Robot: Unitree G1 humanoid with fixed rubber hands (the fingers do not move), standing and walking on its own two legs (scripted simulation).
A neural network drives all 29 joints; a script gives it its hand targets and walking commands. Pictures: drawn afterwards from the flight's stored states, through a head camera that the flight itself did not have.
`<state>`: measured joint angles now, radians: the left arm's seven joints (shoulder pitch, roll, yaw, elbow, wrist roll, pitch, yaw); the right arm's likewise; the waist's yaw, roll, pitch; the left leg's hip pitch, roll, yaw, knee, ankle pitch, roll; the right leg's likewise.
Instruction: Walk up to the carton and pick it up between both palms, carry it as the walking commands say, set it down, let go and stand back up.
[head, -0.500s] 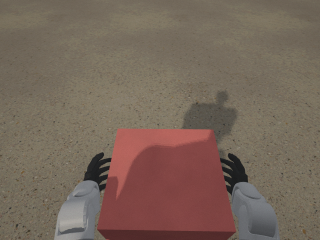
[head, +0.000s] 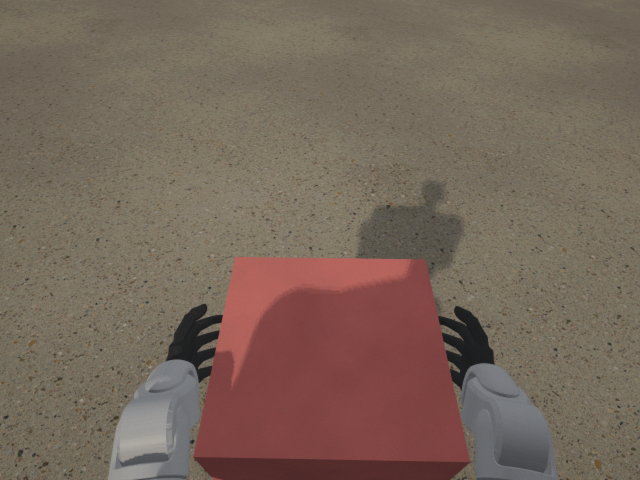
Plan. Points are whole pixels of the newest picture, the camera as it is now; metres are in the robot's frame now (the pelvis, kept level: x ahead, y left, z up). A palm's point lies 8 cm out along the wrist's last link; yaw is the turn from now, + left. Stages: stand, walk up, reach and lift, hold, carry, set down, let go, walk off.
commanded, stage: carry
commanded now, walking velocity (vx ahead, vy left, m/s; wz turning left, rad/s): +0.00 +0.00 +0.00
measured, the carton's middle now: (328, 384) +0.28 +0.00 -0.04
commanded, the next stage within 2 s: hold in 0.72 s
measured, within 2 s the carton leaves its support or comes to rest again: neither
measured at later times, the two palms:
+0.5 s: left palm (178, 361) +0.26 +0.18 +0.04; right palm (467, 365) +0.26 -0.17 +0.05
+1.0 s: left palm (209, 361) +0.27 +0.14 +0.04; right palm (495, 372) +0.26 -0.20 +0.04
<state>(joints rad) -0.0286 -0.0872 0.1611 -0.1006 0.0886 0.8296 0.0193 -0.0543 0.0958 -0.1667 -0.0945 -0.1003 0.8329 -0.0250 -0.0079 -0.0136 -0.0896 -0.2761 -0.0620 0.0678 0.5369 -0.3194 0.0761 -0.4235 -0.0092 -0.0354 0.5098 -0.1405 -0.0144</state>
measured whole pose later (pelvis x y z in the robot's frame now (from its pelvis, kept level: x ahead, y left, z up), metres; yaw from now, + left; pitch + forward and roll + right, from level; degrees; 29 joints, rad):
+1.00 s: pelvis +0.00 -0.01 +0.01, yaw +4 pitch -3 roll +0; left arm -0.07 -0.04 0.09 0.11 0.09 0.67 0.04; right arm -0.07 0.05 -0.17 0.03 -0.14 0.73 -0.01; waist -0.09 0.02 0.00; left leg -0.09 -0.07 -0.02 0.41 -0.26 0.06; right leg -0.21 0.02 -0.01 0.38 -0.11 -0.02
